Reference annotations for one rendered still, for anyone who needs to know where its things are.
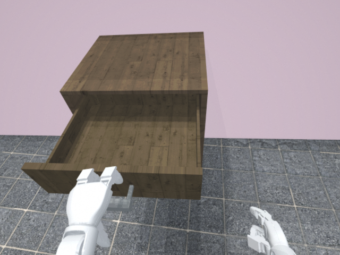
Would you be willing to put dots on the left robot hand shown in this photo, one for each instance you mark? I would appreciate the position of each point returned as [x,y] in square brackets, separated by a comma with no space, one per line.
[89,199]

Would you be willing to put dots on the right robot hand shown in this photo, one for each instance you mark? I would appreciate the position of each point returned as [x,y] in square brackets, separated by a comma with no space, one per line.
[262,240]

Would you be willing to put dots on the handle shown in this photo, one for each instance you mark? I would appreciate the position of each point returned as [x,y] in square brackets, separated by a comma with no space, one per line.
[122,204]

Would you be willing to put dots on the cabinet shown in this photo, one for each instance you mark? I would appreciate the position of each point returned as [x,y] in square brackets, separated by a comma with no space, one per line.
[155,63]

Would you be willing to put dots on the left robot forearm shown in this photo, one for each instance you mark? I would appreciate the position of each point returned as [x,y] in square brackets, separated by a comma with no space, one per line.
[78,239]

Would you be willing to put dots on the drawer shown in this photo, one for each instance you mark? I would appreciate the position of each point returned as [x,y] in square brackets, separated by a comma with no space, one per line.
[152,139]

